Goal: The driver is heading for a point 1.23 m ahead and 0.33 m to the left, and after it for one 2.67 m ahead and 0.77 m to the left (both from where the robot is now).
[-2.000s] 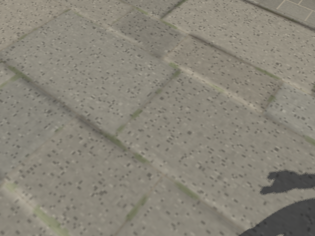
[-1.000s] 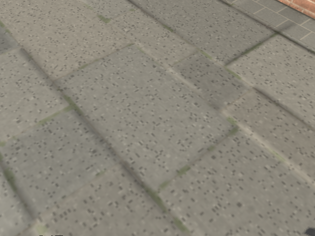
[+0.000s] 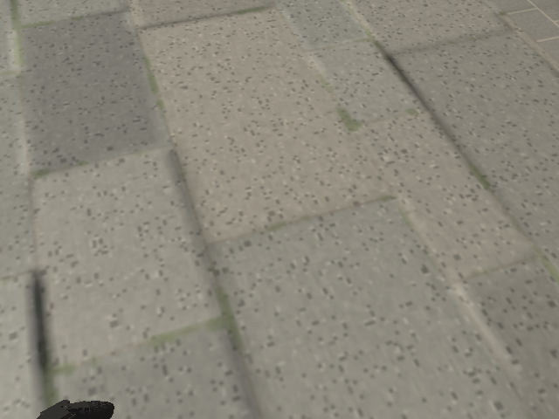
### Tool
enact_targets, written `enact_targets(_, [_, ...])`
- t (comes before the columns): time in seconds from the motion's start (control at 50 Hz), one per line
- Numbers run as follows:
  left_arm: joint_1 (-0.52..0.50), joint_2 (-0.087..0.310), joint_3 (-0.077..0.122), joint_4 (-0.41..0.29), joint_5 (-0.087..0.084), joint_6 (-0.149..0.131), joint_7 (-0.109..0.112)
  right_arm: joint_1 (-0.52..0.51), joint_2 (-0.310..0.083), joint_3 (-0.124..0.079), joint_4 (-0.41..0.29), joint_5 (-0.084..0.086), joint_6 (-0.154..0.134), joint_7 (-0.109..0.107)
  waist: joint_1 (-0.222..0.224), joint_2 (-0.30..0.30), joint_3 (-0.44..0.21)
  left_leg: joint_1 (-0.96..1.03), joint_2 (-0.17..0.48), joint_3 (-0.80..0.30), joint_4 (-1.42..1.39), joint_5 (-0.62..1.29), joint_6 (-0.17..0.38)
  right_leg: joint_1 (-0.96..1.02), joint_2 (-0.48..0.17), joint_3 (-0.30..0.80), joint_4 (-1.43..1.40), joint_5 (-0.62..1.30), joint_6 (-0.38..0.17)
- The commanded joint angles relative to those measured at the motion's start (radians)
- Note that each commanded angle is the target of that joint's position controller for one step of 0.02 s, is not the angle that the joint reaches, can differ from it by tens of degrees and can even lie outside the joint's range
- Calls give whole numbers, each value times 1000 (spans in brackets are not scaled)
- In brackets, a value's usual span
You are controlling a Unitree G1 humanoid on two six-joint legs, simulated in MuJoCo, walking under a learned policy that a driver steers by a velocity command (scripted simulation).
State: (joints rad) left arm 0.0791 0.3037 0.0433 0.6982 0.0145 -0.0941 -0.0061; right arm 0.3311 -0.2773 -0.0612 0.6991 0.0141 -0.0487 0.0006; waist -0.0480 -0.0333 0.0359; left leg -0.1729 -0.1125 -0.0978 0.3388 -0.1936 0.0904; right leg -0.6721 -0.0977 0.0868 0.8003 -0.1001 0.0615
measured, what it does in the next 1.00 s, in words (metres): walks ahead, turning left: right foot, then left foot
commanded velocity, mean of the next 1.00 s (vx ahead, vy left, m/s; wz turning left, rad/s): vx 0.50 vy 0.00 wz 0.53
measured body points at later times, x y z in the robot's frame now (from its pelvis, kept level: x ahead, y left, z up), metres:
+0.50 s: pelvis +0.27 -0.04 +0.00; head +0.30 -0.03 +0.45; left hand +0.23 +0.25 -0.12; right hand +0.53 -0.24 -0.09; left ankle +0.34 +0.16 -0.67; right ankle +0.26 -0.15 -0.75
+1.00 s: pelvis +0.52 +0.12 +0.00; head +0.53 +0.15 +0.45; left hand +0.53 +0.44 -0.10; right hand +0.72 -0.08 -0.10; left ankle +0.46 +0.17 -0.75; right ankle +0.73 +0.03 -0.67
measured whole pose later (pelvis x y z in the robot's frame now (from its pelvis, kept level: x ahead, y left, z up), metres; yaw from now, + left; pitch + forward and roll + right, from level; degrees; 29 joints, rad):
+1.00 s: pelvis +0.52 +0.12 +0.00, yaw +31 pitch +1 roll +0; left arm 0.12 0.31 0.05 0.74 0.00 -0.08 -0.01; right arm 0.32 -0.26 -0.05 0.71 0.00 -0.06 0.01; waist -0.04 -0.04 0.04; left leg -0.13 -0.10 -0.04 0.30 -0.19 0.09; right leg -0.69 -0.13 0.04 0.87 -0.09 0.05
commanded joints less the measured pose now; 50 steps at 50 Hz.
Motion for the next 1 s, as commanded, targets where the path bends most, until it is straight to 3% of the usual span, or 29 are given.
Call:
enact_targets(0.02, [-94,45,7,-77,-8,-14,-7,0,-182,-52,-56,6,-9,-15,-13,106,-34,-100,190,-144,-92,184,136,154,76,-54,-186,186,12])
enact_targets(0.06, [-130,64,13,-92,-18,-21,-14,31,-183,-53,-40,12,-4,-16,-26,117,-32,-62,213,-196,-57,135,126,173,89,-33,-244,192,0])
enact_targets(0.12, [-110,103,32,-96,-22,-32,-21,33,-172,-53,-33,13,5,-21,-2,145,-38,27,252,-291,30,104,104,204,90,-3,-300,94,-36])
enact_targets(0.16, [3,124,51,-70,-20,-41,-17,7,-153,-49,-41,9,11,-20,63,164,-71,25,224,-304,127,161,73,357,98,-31,-350,45,-77])
enact_targets(0.18, [118,158,66,-56,-6,-46,-10,1,-106,-31,-54,2,9,-16,119,130,-171,-33,170,-256,304,158,39,561,20,25,-337,37,-124])
enact_targets(0.2, [257,238,86,-43,15,-44,-2,80,-43,-11,-78,6,4,-16,129,-63,-332,-306,52,-129,642,-75,-32,928,-202,327,-348,-67,-240])
enact_targets(0.22, [309,235,89,-13,-2,-30,-12,148,-61,-5,-91,22,-4,-17,107,-316,-396,-545,33,-79,879,-411,-62,1049,-337,710,-463,-332,-331])
enact_targets(0.24, [262,147,66,-33,-15,-24,-10,95,-153,-27,-72,30,-1,-17,126,-173,-261,-626,94,-103,977,-341,-73,946,-311,648,-502,-477,-297])
enact_targets(0.26, [218,112,55,-40,-13,-13,-5,3,-177,-34,-86,20,5,-16,132,-86,-155,-630,129,-61,990,-260,-77,820,-273,489,-508,-413,-258])
enact_targets(0.28, [173,94,47,-37,-6,-8,-3,-42,-166,-35,-98,8,8,-15,111,-40,-82,-598,160,-42,950,-199,-79,693,-229,369,-530,-286,-243])
enact_targets(0.3, [146,72,40,-31,-2,-8,-2,-57,-151,-39,-102,5,12,-11,89,-52,-45,-565,190,-43,904,-158,-78,616,-192,280,-554,-196,-233])
enact_targets(0.32, [134,68,38,-25,1,-10,-1,-43,-131,-38,-101,12,18,-6,70,-78,-31,-521,209,-32,879,-134,-77,561,-167,211,-580,-145,-226])
enact_targets(0.36, [135,72,43,-8,-7,-20,-1,-44,-95,-31,-103,15,29,-3,63,-82,-21,-512,221,-11,842,-103,-83,531,-157,118,-619,-60,-240])
enact_targets(0.42, [153,107,57,23,-7,-26,1,-95,-76,-25,-121,7,32,-2,66,-42,-12,-567,232,-14,739,-10,-98,565,-172,24,-643,69,-258])
enact_targets(0.52, [173,138,62,57,-12,-9,8,-226,-50,-12,-141,8,15,27,113,-26,16,-525,218,57,464,213,-89,615,-142,-152,-645,164,-221])
enact_targets(0.6, [227,172,72,89,-30,13,9,-328,-45,-7,-183,14,13,52,142,-22,55,-511,197,116,332,178,-57,709,-176,-210,-622,221,-204])
enact_targets(0.62, [229,182,75,94,-36,19,10,-334,-54,-11,-192,13,13,56,133,-28,55,-496,185,132,311,137,-42,736,-184,-225,-596,298,-196])
enact_targets(0.66, [221,214,84,93,-46,32,16,-289,-89,-29,-194,6,19,59,86,-62,4,-384,123,187,293,29,0,774,-186,-264,-469,638,-177])
enact_targets(0.68, [214,227,88,92,-50,39,20,-205,-121,-48,-177,5,24,56,31,-72,-50,-268,82,210,279,-7,27,770,-178,-284,-336,784,-166])
enact_targets(0.7, [199,217,83,86,-54,44,25,-41,-168,-77,-134,7,27,47,-62,-49,-133,-33,41,215,211,61,66,686,-147,-313,-132,787,-137])
enact_targets(0.72, [215,168,63,69,-29,39,28,124,-244,-109,-94,12,39,26,-129,52,-225,284,143,29,196,63,123,430,-108,-309,173,460,-94])
enact_targets(0.74, [296,23,15,4,7,12,14,69,-350,-114,-108,18,26,21,14,309,-303,565,396,-555,100,-105,305,-13,102,-210,510,-477,-40])
enact_targets(0.76, [200,112,26,-2,-30,-24,-1,104,-258,-87,-132,10,9,27,-71,193,-412,596,452,-723,-29,-218,325,-113,98,-2,604,-486,-52])
enact_targets(0.78, [124,151,37,-21,-65,-40,-8,75,-198,-68,-109,1,-4,30,-75,144,-266,494,425,-558,-43,-124,271,-173,50,-8,573,-381,-69])
enact_targets(0.8, [117,136,30,-17,-53,-46,-4,15,-171,-58,-107,4,-11,30,-30,76,-182,346,380,-426,-39,-13,232,-128,4,-16,485,-293,-76])
enact_targets(0.82, [117,135,34,-3,-28,-44,2,-53,-140,-46,-113,-1,-12,28,9,57,-129,214,344,-329,-46,108,205,-64,-28,-22,408,-245,-67])
enact_targets(0.86, [162,131,38,14,-19,-21,-2,-105,-112,-32,-121,-18,-18,23,60,86,-107,74,308,-247,-94,245,198,44,-52,-22,346,-191,-51])
enact_targets(0.9, [168,100,32,21,-11,0,-2,-95,-127,-34,-96,-13,-29,17,70,77,-86,7,297,-177,-128,326,206,62,-49,-42,280,-151,-24])
enact_targets(1.0, [5,53,13,-18,-12,2,-8,-41,-148,-34,-40,-8,-31,-2,13,86,-18,-18,235,-45,-158,287,146,53,-18,-63,-51,164,-5])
